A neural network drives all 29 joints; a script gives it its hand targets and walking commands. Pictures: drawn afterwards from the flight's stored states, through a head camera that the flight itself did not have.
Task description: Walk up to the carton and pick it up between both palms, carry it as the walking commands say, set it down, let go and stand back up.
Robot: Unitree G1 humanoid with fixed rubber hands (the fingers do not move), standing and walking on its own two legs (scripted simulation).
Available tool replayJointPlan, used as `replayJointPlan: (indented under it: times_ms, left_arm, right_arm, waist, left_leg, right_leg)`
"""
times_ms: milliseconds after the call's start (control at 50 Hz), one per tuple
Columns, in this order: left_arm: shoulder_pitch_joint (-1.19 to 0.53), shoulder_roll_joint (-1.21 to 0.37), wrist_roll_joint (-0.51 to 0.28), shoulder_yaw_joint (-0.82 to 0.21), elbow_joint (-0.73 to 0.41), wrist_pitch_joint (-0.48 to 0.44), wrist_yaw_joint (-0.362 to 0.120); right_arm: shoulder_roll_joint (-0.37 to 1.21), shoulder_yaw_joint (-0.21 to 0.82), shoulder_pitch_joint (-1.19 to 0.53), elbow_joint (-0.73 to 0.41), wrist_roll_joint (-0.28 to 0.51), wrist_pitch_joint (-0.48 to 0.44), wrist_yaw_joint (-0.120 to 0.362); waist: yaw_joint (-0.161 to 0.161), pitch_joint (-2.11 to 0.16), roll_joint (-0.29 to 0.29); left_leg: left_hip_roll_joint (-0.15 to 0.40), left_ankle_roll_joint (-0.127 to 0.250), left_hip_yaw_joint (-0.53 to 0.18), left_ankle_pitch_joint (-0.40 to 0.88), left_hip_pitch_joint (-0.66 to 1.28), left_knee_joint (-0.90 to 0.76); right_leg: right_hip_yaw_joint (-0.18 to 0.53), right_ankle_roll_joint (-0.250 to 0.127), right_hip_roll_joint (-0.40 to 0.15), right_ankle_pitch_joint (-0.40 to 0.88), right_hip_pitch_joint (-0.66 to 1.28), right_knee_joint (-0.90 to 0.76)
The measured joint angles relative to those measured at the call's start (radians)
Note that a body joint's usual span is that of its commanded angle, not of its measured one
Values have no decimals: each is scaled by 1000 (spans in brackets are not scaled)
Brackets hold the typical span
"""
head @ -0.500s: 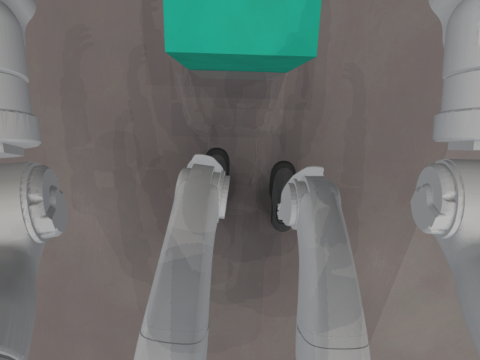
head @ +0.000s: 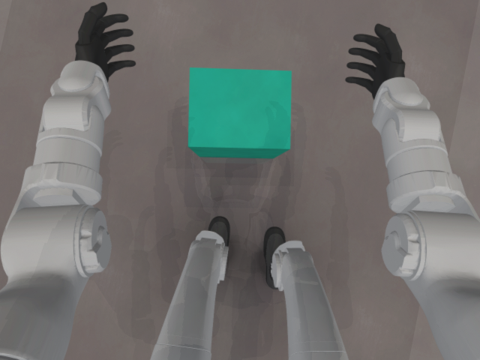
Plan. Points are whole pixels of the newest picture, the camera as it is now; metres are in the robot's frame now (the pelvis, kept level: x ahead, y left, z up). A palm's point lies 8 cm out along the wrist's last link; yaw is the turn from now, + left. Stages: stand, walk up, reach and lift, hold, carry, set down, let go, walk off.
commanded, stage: let go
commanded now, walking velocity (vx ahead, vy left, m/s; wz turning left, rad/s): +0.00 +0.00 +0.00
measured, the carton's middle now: (238, 120) +0.54 +0.04 -0.52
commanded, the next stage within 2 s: stand in 1.08 s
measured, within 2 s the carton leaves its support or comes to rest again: neither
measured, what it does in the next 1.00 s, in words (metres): rises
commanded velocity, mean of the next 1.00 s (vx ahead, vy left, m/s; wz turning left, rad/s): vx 0.00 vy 0.00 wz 0.00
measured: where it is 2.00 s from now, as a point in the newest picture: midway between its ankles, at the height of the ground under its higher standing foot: (244, 263)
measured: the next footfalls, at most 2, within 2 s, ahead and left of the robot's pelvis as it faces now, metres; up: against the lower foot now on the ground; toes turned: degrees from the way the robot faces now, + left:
none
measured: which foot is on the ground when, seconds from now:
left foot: down 0.00-1.00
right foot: down 0.00-1.00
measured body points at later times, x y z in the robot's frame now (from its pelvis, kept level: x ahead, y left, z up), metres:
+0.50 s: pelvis +0.08 -0.01 +0.08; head +0.24 -0.03 +0.51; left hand +0.35 +0.22 -0.02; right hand +0.38 -0.23 -0.02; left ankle +0.09 +0.08 -0.63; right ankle +0.07 -0.12 -0.63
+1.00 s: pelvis +0.07 -0.03 +0.11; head +0.05 -0.02 +0.56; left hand +0.24 +0.21 +0.03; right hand +0.25 -0.25 +0.04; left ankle +0.09 +0.08 -0.63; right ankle +0.07 -0.13 -0.63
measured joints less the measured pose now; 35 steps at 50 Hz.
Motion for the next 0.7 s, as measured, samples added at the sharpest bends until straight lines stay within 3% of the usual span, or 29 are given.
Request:
replayJointPlan:
  times_ms: [120, 300, 460, 600, 700]
  left_arm:
    - [313, -58, 97, -15, -85, -46, -16]
    - [652, -78, 44, -52, -331, -118, -34]
    - [903, -153, 46, -101, -258, -189, -60]
    - [1208, -182, 50, -155, -375, -246, -55]
    - [1313, -163, 64, -167, -439, -250, -57]
  right_arm:
    - [61, -10, 293, -154, -90, -42, -10]
    - [47, 100, 618, -320, 5, -104, 14]
    - [117, 137, 864, -331, -56, -178, 21]
    - [146, 145, 1126, -399, -53, -232, 8]
    - [145, 170, 1243, -428, -57, -244, 18]
  waist:
    - [-17, -100, -1]
    - [-21, -136, -9]
    - [-6, -182, 41]
    - [-4, -143, 6]
    - [-20, -132, -34]
  left_leg:
    - [8, 1, 4, -9, 99, -97]
    - [14, -7, 26, -11, 320, -239]
    - [12, -13, 23, 6, 548, -377]
    - [18, -28, 13, 22, 803, -489]
    - [25, -43, -16, 27, 959, -530]
  right_leg:
    - [13, -6, 5, -4, 93, -97]
    - [46, -18, 7, -3, 295, -219]
    - [57, -25, 1, 16, 513, -347]
    - [56, -44, 3, 27, 762, -446]
    - [30, -63, 8, 34, 930, -504]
